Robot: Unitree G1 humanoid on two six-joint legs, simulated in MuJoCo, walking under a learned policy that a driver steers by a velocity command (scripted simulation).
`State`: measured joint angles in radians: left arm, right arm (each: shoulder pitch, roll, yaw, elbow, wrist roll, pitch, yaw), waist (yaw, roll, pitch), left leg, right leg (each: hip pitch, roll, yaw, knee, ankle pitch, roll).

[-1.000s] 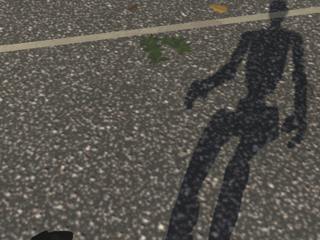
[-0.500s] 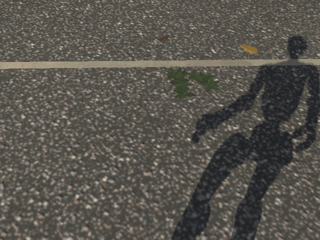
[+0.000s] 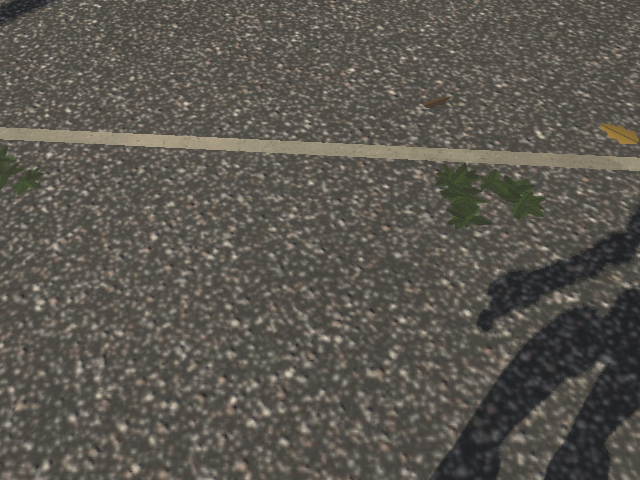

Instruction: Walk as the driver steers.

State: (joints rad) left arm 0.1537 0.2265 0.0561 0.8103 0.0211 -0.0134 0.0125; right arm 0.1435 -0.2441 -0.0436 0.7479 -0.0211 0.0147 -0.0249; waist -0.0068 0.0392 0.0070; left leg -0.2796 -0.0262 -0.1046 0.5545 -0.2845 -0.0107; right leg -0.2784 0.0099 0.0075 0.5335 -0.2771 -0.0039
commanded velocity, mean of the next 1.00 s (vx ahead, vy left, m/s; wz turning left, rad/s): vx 0.00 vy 0.00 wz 0.02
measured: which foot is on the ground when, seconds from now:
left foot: down 0.00-1.00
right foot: down 0.00-1.00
